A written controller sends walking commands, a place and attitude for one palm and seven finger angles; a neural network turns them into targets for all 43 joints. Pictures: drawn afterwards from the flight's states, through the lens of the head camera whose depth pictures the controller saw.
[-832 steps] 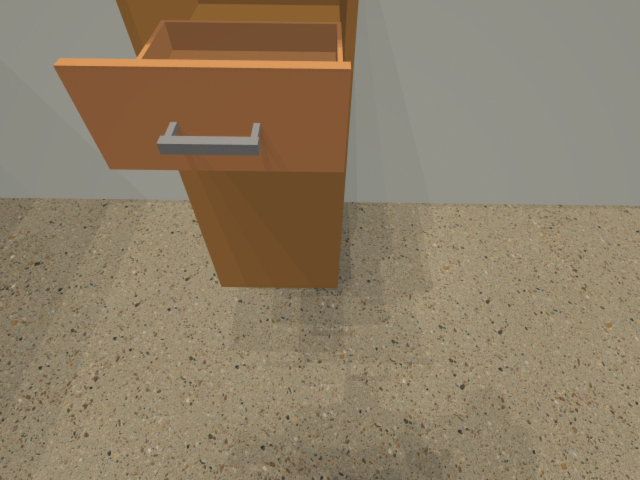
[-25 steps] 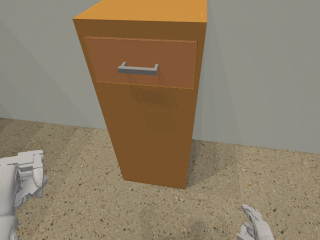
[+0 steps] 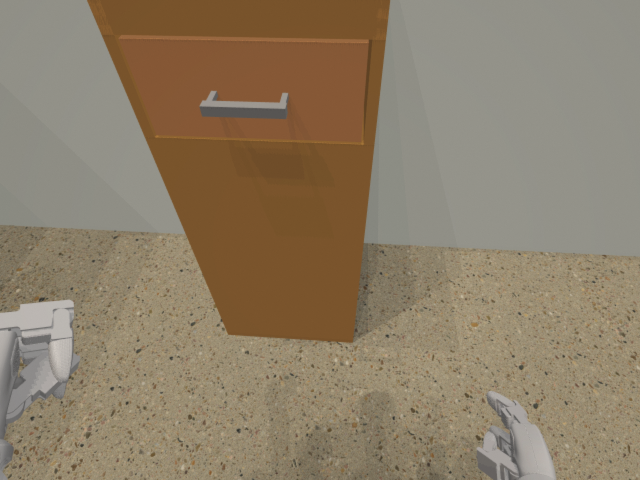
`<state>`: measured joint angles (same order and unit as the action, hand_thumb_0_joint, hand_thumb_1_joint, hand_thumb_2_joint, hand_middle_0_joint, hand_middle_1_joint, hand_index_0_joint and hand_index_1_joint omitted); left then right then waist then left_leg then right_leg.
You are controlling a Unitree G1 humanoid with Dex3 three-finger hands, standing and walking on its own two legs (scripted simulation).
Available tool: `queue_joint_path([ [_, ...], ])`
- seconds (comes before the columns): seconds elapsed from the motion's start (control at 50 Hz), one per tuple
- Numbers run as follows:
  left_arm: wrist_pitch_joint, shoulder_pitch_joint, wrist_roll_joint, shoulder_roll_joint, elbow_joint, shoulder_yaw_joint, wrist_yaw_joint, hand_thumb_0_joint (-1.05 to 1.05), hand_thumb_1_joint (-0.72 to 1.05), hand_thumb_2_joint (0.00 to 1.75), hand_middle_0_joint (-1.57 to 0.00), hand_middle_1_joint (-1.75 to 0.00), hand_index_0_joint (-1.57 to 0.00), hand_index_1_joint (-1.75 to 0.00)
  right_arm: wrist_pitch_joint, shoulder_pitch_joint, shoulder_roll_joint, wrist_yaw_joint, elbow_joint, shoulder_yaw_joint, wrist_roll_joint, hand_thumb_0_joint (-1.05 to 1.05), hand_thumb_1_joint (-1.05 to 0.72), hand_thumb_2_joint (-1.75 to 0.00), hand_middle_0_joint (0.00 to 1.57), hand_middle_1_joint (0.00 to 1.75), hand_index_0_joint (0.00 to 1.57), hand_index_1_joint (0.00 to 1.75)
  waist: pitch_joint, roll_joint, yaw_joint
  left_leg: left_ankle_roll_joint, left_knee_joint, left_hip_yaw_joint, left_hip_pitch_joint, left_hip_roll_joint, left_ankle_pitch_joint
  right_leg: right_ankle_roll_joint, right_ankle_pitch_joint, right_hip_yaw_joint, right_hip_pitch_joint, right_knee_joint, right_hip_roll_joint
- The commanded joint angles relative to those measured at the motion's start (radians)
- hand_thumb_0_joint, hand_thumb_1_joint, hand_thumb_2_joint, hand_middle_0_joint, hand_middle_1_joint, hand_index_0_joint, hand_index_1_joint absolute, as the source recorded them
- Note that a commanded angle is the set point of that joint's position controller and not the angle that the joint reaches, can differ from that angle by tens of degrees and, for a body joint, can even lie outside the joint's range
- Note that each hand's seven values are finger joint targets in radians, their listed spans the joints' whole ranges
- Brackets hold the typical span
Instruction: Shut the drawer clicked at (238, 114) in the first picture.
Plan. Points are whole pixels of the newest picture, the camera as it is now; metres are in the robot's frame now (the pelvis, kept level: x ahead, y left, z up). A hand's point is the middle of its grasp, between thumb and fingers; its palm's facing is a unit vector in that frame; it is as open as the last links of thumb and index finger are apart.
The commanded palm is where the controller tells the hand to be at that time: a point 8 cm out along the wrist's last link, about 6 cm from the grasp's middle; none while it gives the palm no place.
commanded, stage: step back with the hand held close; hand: left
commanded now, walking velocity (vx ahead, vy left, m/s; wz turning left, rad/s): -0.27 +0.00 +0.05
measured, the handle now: (246, 103) +0.64 +0.17 +0.14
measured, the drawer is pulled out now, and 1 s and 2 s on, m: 0.00 0.00 0.00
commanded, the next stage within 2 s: stop stepping back and stand still in 0.90 s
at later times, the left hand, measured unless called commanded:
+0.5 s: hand out of the picture +0.10 +0.25 +0.16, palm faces +0.43 -0.75 -0.51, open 3.2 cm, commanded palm +0.03 +0.29 +0.17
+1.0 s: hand out of the picture +0.01 +0.23 +0.17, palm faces +0.38 -0.83 -0.41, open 3.2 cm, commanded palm -0.04 +0.27 +0.17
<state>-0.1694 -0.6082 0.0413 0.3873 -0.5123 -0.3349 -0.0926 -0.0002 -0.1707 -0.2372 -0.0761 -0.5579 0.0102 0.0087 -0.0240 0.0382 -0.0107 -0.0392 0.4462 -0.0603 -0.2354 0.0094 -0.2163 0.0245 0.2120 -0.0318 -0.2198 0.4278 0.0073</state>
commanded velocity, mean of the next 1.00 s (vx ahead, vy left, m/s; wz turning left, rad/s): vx -0.33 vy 0.00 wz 0.00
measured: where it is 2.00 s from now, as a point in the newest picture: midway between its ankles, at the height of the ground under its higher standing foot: outside the picture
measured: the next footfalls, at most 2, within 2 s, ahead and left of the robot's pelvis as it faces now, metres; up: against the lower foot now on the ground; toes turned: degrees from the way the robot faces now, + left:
right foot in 0.94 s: -0.21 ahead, -0.09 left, +0.00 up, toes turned -2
left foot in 1.10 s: -0.11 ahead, +0.09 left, +0.00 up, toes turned +0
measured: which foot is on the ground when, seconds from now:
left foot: down 0.00-0.92, up 0.94-1.00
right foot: down 0.00-0.70, up 0.72-0.92, down 0.94-1.00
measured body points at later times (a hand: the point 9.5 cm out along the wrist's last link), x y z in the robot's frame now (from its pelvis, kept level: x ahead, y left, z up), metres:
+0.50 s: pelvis -0.08 +0.00 -0.02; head -0.06 +0.01 +0.43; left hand +0.07 +0.29 +0.18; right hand +0.10 -0.23 -0.10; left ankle +0.01 +0.09 -0.74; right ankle +0.00 -0.13 -0.74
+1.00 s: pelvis -0.18 -0.01 -0.01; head -0.16 +0.01 +0.43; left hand -0.02 +0.27 +0.19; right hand +0.00 -0.22 -0.09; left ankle -0.06 +0.09 -0.72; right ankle -0.22 -0.14 -0.74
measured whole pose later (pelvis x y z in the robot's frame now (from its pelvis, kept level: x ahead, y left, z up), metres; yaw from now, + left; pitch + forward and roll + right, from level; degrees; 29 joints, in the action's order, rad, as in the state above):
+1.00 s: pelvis -0.18 -0.01 -0.01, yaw -1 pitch +1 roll -2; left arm -0.30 -0.56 0.03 0.40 -0.61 -0.37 -0.13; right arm -0.14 -0.17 -0.16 -0.05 -0.66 0.00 -0.02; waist -0.01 -0.02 -0.06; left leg 0.02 0.77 -0.02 -0.59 -0.02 -0.30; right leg 0.00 0.34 -0.04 -0.23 0.55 -0.03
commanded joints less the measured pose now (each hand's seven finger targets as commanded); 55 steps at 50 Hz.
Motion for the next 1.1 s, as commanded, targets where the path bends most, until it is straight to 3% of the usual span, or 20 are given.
queue_joint_path([
  [0.0,-0.075,-0.032,0.009,0.168,-0.231,-0.162,-0.031,0.00,0.90,0.90,-1.40,-1.60,-1.40,-1.60,-0.038,0.085,-0.104,-0.013,0.188,0.046,0.002,0.00,-0.90,-0.90,0.20,0.30,0.20,0.30,0.207,0.015,-0.010,-0.009,-0.034,0.087,0.041,-0.097,0.375,-0.011,-0.366,-0.007,0.073,0.053,0.032],
  [0.28,-0.146,0.006,-0.021,0.151,-0.245,-0.160,-0.066,0.00,0.90,0.90,-1.40,-1.60,-1.40,-1.60,-0.106,0.053,-0.125,-0.022,0.185,0.053,0.003,0.00,-0.90,-0.90,0.20,0.30,0.20,0.30,0.076,0.023,0.015,-0.050,-0.109,0.173,-0.291,-0.111,-0.334,-0.017,0.104,-0.063,0.028,0.031,0.018],
  [0.34,-0.162,0.024,-0.038,0.158,-0.257,-0.179,-0.070,0.00,0.90,0.90,-1.40,-1.60,-1.40,-1.60,-0.130,0.059,-0.132,-0.028,0.185,0.054,0.000,0.00,-0.90,-0.90,0.20,0.30,0.20,0.30,0.085,0.120,0.006,-0.081,-0.206,0.241,-0.455,-0.169,-0.456,-0.001,0.030,-0.019,0.172,0.190,-0.032],
  [0.42,-0.177,0.024,-0.047,0.148,-0.255,-0.188,-0.063,0.00,0.90,0.90,-1.40,-1.60,-1.40,-1.60,-0.154,0.046,-0.125,-0.023,0.181,0.058,0.002,0.00,-0.90,-0.90,0.20,0.30,0.20,0.30,0.087,0.109,0.006,-0.095,-0.168,0.239,-0.534,-0.173,-0.485,-0.003,-0.055,-0.052,0.222,0.262,-0.046],
  [0.52,-0.177,0.076,-0.027,0.151,-0.261,-0.165,-0.061,0.00,0.90,0.90,-1.40,-1.60,-1.40,-1.60,-0.156,0.021,-0.106,-0.010,0.143,0.060,-0.011,0.00,-0.90,-0.90,0.20,0.30,0.20,0.30,0.046,-0.131,0.023,-0.014,0.150,0.122,-0.242,-0.034,-0.325,-0.085,0.206,-0.263,-0.194,-0.064,0.112],
  [0.58,-0.175,0.094,-0.016,0.160,-0.259,-0.152,-0.076,0.00,0.90,0.90,-1.40,-1.60,-1.40,-1.60,-0.141,0.017,-0.084,-0.004,0.113,0.053,-0.015,0.00,-0.90,-0.90,0.20,0.30,0.20,0.30,0.096,-0.182,0.037,0.016,0.272,0.096,-0.023,-0.004,-0.166,-0.116,0.159,-0.243,-0.363,-0.102,0.184],
  [0.64,-0.184,0.070,-0.012,0.173,-0.282,-0.172,-0.083,0.00,0.90,0.90,-1.40,-1.60,-1.40,-1.60,-0.134,0.029,-0.100,-0.014,0.124,0.057,-0.010,0.00,-0.90,-0.90,0.20,0.30,0.20,0.30,0.091,-0.032,0.037,-0.018,0.080,0.198,-0.067,-0.074,-0.269,-0.063,0.229,-0.140,-0.352,0.017,0.080],
  [0.68,-0.199,0.055,-0.026,0.162,-0.308,-0.205,-0.083,0.00,0.90,0.90,-1.40,-1.60,-1.40,-1.60,-0.158,0.061,-0.127,-0.020,0.148,0.054,-0.014,0.00,-0.90,-0.90,0.20,0.30,0.20,0.30,0.109,0.276,0.024,-0.122,-0.293,0.464,-0.453,-0.302,-0.593,0.003,0.177,-0.005,-0.011,0.466,-0.097],
  [0.7,-0.202,0.077,-0.031,0.179,-0.337,-0.217,-0.081,0.00,0.90,0.90,-1.40,-1.60,-1.40,-1.60,-0.174,0.052,-0.106,-0.017,0.141,0.060,-0.022,0.00,-0.90,-0.90,0.20,0.30,0.20,0.30,0.138,0.282,0.025,-0.161,-0.360,0.526,-0.498,-0.371,-0.553,0.004,0.227,-0.021,0.031,0.698,-0.120],
  [0.74,-0.208,0.041,-0.012,0.204,-0.327,-0.235,-0.080,0.00,0.90,0.90,-1.40,-1.60,-1.40,-1.60,-0.194,0.041,-0.099,-0.003,0.122,0.079,-0.014,0.00,-0.90,-0.90,0.20,0.30,0.20,0.30,0.186,0.097,0.014,-0.146,-0.242,0.420,-0.300,-0.352,-0.339,-0.005,0.283,-0.058,-0.086,0.718,-0.097],
  [0.8,-0.193,-0.011,0.013,0.136,-0.305,-0.170,-0.072,0.00,0.90,0.90,-1.40,-1.60,-1.40,-1.60,-0.206,0.037,-0.085,0.016,0.105,0.066,-0.016,0.00,-0.90,-0.90,0.20,0.30,0.20,0.30,0.141,0.196,0.008,-0.083,-0.272,0.278,-0.252,-0.287,-0.307,-0.024,0.342,0.041,-0.051,0.464,-0.080],
  [0.86,-0.193,0.035,0.022,0.136,-0.300,-0.133,-0.056,0.00,0.90,0.90,-1.40,-1.60,-1.40,-1.60,-0.208,0.044,-0.076,0.020,0.081,0.049,-0.021,0.00,-0.90,-0.90,0.20,0.30,0.20,0.30,0.116,0.177,0.003,0.010,-0.209,0.191,-0.151,-0.221,-0.253,-0.053,0.316,0.075,-0.012,0.019,-0.060],
  [0.88,-0.198,0.063,0.017,0.156,-0.302,-0.132,-0.049,0.00,0.90,0.90,-1.40,-1.60,-1.40,-1.60,-0.201,0.033,-0.071,0.021,0.072,0.052,-0.019,0.00,-0.90,-0.90,0.20,0.30,0.20,0.30,0.116,0.071,0.009,0.053,-0.060,0.109,-0.065,-0.151,-0.187,-0.086,0.286,-0.019,-0.095,-0.145,0.019],
  [0.9,-0.206,0.092,0.013,0.206,-0.303,-0.156,-0.054,0.00,0.90,0.90,-1.40,-1.60,-1.40,-1.60,-0.184,0.032,-0.056,0.015,0.062,0.051,-0.017,0.00,-0.90,-0.90,0.20,0.30,0.20,0.30,0.116,-0.131,0.015,0.090,0.254,0.053,0.054,-0.068,-0.105,-0.163,0.266,-0.290,-0.313,-0.262,0.215],
  [0.92,-0.207,0.158,0.007,0.255,-0.326,-0.186,-0.067,0.00,0.90,0.90,-1.40,-1.60,-1.40,-1.60,-0.184,0.053,-0.043,0.010,0.056,0.037,-0.033,0.00,-0.90,-0.90,0.20,0.30,0.20,0.30,0.103,-0.213,0.001,0.095,0.469,0.034,0.000,-0.015,-0.146,-0.212,-0.027,-0.355,-0.345,-0.277,0.352],
  [0.96,-0.155,0.144,-0.005,0.214,-0.274,-0.165,-0.060,0.00,0.90,0.90,-1.40,-1.60,-1.40,-1.60,-0.178,0.053,-0.044,0.001,0.049,0.043,-0.023,0.00,-0.90,-0.90,0.20,0.30,0.20,0.30,0.120,-0.262,0.003,0.067,0.568,0.103,-0.192,-0.019,-0.226,-0.212,-0.454,-0.244,-0.172,-0.095,0.308],
  [1.0,-0.131,0.090,-0.012,0.176,-0.251,-0.154,-0.054,0.00,0.90,0.90,-1.40,-1.60,-1.40,-1.60,-0.155,0.071,-0.032,-0.010,0.078,0.012,-0.019,0.00,-0.90,-0.90,0.20,0.30,0.20,0.30,0.107,-0.172,0.019,0.055,0.306,0.049,-0.149,-0.027,-0.122,-0.147,-0.630,-0.121,-0.071,0.028,0.229],
  [1.04,-0.119,0.041,-0.003,0.167,-0.274,-0.148,-0.051,0.00,0.90,0.90,-1.40,-1.60,-1.40,-1.60,-0.157,0.054,-0.070,-0.021,0.097,0.019,-0.005,0.00,-0.90,-0.90,0.20,0.30,0.20,0.30,0.151,0.005,0.030,0.037,-0.075,0.040,0.017,-0.037,0.220,-0.055,-0.449,-0.030,-0.034,0.159,0.122],
  [1.06,-0.131,-0.003,-0.001,0.172,-0.306,-0.163,-0.052,0.00,0.90,0.90,-1.40,-1.60,-1.40,-1.60,-0.168,0.044,-0.105,-0.018,0.118,0.032,-0.002,0.00,-0.90,-0.90,0.20,0.30,0.20,0.30,0.211,0.177,-0.002,-0.004,-0.097,0.184,0.124,-0.172,0.487,-0.011,-0.153,0.008,-0.085,0.237,0.025],
  [1.08,-0.141,-0.026,0.004,0.185,-0.318,-0.159,-0.046,0.00,0.90,0.90,-1.40,-1.60,-1.40,-1.60,-0.184,0.026,-0.099,-0.004,0.131,0.035,0.003,0.00,-0.90,-0.90,0.20,0.30,0.20,0.30,0.250,0.176,-0.006,-0.044,-0.108,0.237,0.187,-0.245,0.537,-0.012,0.201,0.003,-0.124,0.281,-0.008],
])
